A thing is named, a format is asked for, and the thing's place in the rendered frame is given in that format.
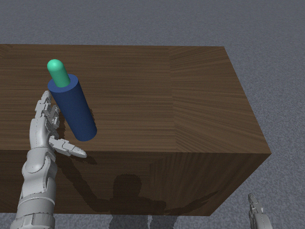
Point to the left robot arm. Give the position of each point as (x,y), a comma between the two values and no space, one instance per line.
(37,199)

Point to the right robot hand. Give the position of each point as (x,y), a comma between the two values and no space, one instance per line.
(258,220)

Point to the bottle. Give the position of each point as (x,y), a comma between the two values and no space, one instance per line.
(67,93)

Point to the left robot hand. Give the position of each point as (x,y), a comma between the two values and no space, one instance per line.
(43,131)

